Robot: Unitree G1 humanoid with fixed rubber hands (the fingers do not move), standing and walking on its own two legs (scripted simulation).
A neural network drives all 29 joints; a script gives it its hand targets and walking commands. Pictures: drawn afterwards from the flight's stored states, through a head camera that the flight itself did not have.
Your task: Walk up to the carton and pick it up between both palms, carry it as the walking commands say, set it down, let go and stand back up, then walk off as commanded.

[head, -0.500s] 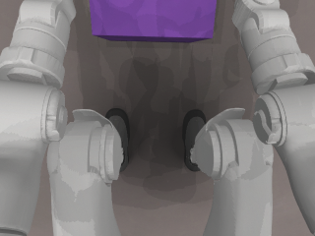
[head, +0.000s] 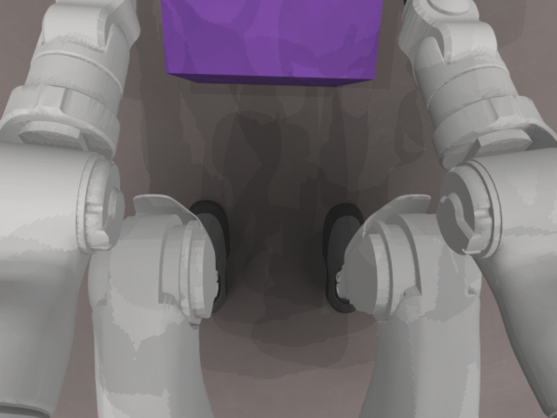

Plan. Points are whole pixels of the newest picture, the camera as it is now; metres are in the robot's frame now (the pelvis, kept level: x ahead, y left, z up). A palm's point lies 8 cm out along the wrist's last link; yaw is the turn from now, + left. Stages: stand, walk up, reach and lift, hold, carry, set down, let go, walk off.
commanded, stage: reach and lift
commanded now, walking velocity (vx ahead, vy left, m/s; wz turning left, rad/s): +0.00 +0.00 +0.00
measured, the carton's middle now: out of the picture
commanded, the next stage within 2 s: none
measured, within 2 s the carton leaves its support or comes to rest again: leaves its support in 0.44 s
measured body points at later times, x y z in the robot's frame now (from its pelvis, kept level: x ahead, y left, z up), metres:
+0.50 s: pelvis +0.00 +0.00 +0.00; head +0.36 +0.03 +0.25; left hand +0.55 +0.19 -0.17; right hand +0.55 -0.13 -0.17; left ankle +0.11 +0.12 -0.31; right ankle +0.11 -0.13 -0.31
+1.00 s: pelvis -0.01 -0.01 +0.04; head +0.35 +0.03 +0.28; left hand +0.55 +0.19 -0.12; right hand +0.55 -0.11 -0.12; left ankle +0.11 +0.12 -0.31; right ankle +0.11 -0.13 -0.31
